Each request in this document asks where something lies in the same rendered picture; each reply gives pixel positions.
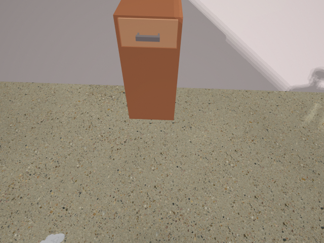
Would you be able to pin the handle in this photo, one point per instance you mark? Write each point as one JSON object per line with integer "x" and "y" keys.
{"x": 148, "y": 38}

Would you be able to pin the drawer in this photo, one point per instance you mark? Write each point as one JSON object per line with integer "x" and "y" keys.
{"x": 167, "y": 29}

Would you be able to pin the cabinet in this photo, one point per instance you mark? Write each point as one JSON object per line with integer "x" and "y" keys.
{"x": 150, "y": 73}

